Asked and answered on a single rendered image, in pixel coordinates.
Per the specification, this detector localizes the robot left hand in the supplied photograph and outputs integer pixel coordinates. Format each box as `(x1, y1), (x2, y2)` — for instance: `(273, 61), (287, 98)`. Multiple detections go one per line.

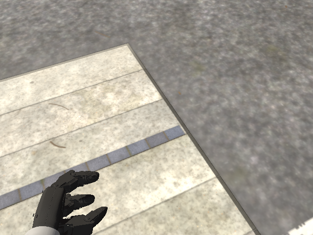
(32, 169), (108, 235)

